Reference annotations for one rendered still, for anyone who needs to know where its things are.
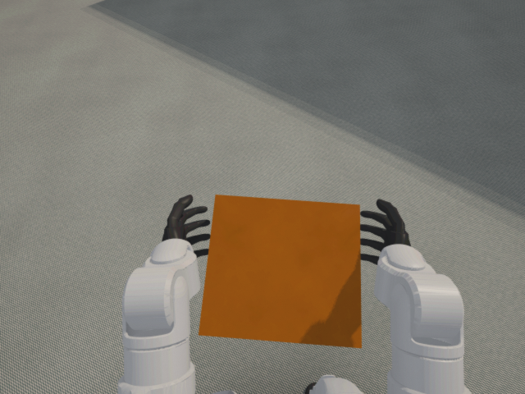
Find robot left forearm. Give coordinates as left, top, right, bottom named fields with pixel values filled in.
left=117, top=239, right=201, bottom=394

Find left robot hand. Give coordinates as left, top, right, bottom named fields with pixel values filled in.
left=162, top=195, right=210, bottom=258

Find carton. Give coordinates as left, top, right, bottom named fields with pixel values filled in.
left=199, top=195, right=362, bottom=348

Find robot right shin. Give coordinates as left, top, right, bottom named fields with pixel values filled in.
left=315, top=375, right=335, bottom=386

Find robot right forearm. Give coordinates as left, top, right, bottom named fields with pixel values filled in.
left=374, top=244, right=472, bottom=394

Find right robot thigh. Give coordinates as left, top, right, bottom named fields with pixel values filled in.
left=309, top=378, right=363, bottom=394

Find right robot hand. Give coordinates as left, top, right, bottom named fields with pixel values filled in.
left=360, top=199, right=411, bottom=265

